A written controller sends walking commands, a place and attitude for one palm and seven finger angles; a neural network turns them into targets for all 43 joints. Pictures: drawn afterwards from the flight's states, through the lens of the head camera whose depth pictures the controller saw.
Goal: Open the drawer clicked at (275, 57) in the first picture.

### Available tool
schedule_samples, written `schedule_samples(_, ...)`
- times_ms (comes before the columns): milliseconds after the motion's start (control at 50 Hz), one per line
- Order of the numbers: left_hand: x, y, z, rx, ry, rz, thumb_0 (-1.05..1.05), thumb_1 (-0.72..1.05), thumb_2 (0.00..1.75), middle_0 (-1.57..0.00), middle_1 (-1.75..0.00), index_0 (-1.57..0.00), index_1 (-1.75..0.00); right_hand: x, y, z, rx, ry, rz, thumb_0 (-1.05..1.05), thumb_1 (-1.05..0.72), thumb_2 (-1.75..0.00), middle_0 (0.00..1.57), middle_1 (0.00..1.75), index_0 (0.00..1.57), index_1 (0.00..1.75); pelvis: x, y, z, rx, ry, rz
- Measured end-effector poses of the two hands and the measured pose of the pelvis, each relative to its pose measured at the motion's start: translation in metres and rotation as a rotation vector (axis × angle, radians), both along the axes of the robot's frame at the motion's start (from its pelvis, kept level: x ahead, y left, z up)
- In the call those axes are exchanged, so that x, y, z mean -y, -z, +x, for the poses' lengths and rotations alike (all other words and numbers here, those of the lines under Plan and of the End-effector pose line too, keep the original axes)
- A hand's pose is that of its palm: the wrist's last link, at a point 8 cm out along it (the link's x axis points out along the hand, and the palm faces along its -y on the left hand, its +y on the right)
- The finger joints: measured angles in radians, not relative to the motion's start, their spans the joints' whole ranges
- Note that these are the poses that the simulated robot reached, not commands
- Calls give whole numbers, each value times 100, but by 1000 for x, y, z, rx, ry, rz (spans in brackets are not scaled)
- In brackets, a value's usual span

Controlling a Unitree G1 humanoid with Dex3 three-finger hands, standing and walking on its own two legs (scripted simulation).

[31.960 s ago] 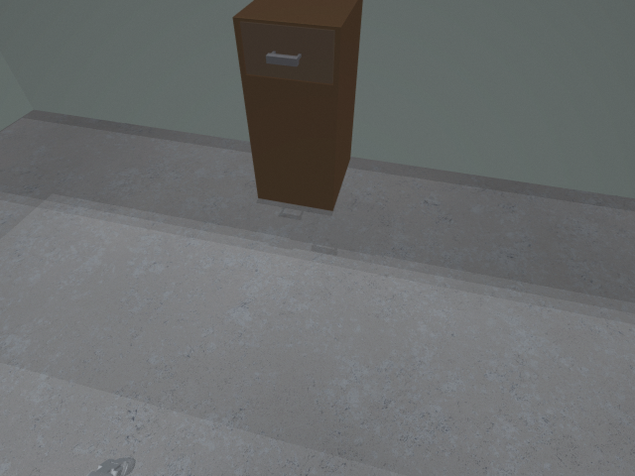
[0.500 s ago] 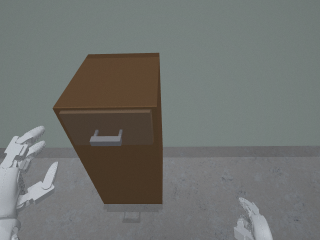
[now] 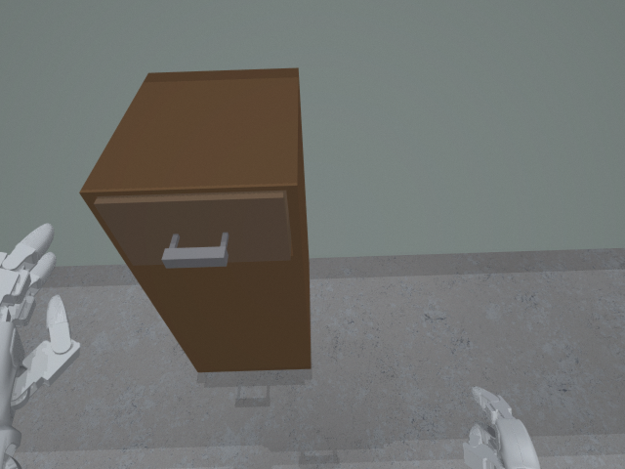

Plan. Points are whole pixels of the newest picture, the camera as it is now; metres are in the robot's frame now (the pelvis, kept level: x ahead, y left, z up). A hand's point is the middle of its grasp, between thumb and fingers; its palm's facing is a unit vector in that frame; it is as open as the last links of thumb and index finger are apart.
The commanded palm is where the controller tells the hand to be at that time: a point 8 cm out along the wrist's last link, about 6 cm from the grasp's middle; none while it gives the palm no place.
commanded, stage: step back with the hand held close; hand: left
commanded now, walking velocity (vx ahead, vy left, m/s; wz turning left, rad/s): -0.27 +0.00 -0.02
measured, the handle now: (198, 247) +0.49 +0.26 -0.06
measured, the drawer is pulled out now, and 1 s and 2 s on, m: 0.02 0.02 0.02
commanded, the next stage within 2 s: stop stepping back and stand still in 1.10 s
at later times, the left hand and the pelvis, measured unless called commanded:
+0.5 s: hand out of the picture +0.13 +0.27 +0.15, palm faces +0.33 -0.82 -0.47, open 7.4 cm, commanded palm +0.07 +0.31 +0.17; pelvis -0.06 +0.03 -0.01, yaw -1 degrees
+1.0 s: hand out of the picture +0.06 +0.27 +0.16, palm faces +0.35 -0.83 -0.44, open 7.4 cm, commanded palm -0.01 +0.31 +0.17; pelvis -0.14 +0.03 -0.01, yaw +0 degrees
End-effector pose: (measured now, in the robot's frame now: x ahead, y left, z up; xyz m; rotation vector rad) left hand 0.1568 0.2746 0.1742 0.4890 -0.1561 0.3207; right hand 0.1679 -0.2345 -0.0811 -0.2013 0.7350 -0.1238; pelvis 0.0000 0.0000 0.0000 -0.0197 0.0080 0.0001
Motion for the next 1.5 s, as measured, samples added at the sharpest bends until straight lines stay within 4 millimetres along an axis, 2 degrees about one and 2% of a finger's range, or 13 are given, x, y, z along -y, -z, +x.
schedule_samples(120, -8, 11, -2, -75, 28, 0, 2, 89, 90, -21, -30, -21, -30, 3, -1, -10, -41, 61, -23, 1, -90, -90, 20, 30, 20, 29, -10, 1, -5, -29, 5, 2)
schedule_samples(220, -18, 8, -10, -64, 44, 21, 2, 89, 90, -21, -30, -21, -30, -6, -7, -15, -31, 67, -39, 1, -90, -90, 20, 30, 20, 29, -18, 2, -14, -37, 7, 1)
schedule_samples(440, -33, 3, -52, 11, 43, 50, 2, 89, 90, -21, -30, -21, -30, -36, -17, -33, 63, 10, -30, 1, -90, -90, 21, 30, 20, 30, -31, 9, -50, -34, 15, -2)
schedule_samples(580, -32, 7, -81, 55, 13, 61, 2, 89, 90, -21, -30, -21, -30, -38, -9, -62, 79, -24, -39, 1, -90, -90, 21, 30, 20, 30, -28, 16, -74, -20, 3, -6)
schedule_samples(740, -23, -1, -108, 170, 11, 35, 2, 88, 90, -21, -30, -21, -30, -23, 4, -103, -13, -24, -75, 1, -90, -90, 21, 30, 20, 30, -24, 19, -94, -20, -40, -18)
schedule_samples(840, -37, 2, -115, 201, 13, 22, 1, 88, 90, -21, -30, -21, -30, -21, 3, -124, -55, 16, -115, 1, -90, -90, 21, 30, 20, 30, -31, 20, -107, -41, -55, -21)
schedule_samples(940, -48, 8, -125, 104, 14, 45, 1, 88, 90, -21, -30, -21, -30, -35, -3, -139, -27, 8, -90, 1, -90, -90, 21, 30, 20, 29, -32, 13, -127, -58, -38, -18)
schedule_samples(1080, -20, -6, -155, 90, 88, 28, 2, 89, 90, -20, -30, -21, -30, -46, -9, -163, 22, -37, -29, 1, -90, -90, 21, 30, 20, 30, -22, 6, -160, -95, 24, -30)
schedule_samples(1180, 7, -5, -177, 76, 135, 49, 2, 89, 90, -21, -30, -21, -30, -33, -4, -188, 57, -55, 0, 1, -90, -90, 21, 30, 20, 30, -3, 10, -200, -109, 31, -19)
schedule_samples(1240, 25, -3, -200, 57, 162, 116, 2, 89, 90, -21, -30, -21, -30, -15, 5, -209, 77, -54, 21, 1, -90, -90, 21, 30, 20, 30, 13, 21, -229, -109, 41, 16)
schedule_samples(1280, 35, -5, -219, 33, 168, 132, 2, 89, 90, -21, -30, -21, -30, 0, 10, -228, 40, -38, 26, 1, -90, -90, 21, 30, 20, 30, 21, 19, -242, -94, 36, 4)
schedule_samples(1380, 35, -14, -261, 10, 62, 140, 1, 88, 90, -21, -30, -22, -30, 37, 7, -278, -54, 41, -1, 1, -90, -90, 21, 30, 20, 30, 34, 6, -249, -88, 50, 63)
schedule_samples(1500, 27, 4, -278, 28, -73, 33, 1, 88, 90, -21, -30, -21, -30, 68, 8, -310, -71, 78, -58, 1, -90, -90, 20, 30, 20, 29, 36, 2, -264, -61, 9, 68)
